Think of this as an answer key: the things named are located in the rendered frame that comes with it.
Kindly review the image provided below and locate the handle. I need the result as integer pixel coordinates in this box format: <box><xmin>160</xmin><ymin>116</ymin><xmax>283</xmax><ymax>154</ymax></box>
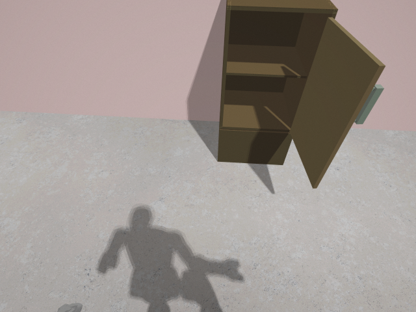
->
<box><xmin>354</xmin><ymin>84</ymin><xmax>384</xmax><ymax>124</ymax></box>

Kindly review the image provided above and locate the cupboard door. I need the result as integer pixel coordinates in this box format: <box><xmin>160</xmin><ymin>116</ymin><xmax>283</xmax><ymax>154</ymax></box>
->
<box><xmin>290</xmin><ymin>18</ymin><xmax>385</xmax><ymax>189</ymax></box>

